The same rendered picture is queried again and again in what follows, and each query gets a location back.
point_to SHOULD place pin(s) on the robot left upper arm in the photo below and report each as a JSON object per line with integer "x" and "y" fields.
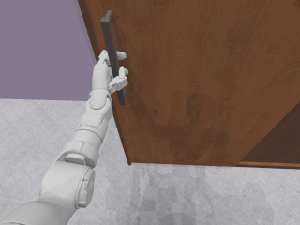
{"x": 66, "y": 188}

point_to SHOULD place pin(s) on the left robot hand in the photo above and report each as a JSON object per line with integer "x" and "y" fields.
{"x": 102, "y": 77}

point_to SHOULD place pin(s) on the handle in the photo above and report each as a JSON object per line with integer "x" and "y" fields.
{"x": 107, "y": 31}

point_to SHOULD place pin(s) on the robot left forearm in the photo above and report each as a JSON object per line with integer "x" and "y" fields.
{"x": 89, "y": 135}

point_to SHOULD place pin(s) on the wardrobe door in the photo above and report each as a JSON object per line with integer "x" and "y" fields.
{"x": 207, "y": 79}
{"x": 281, "y": 144}

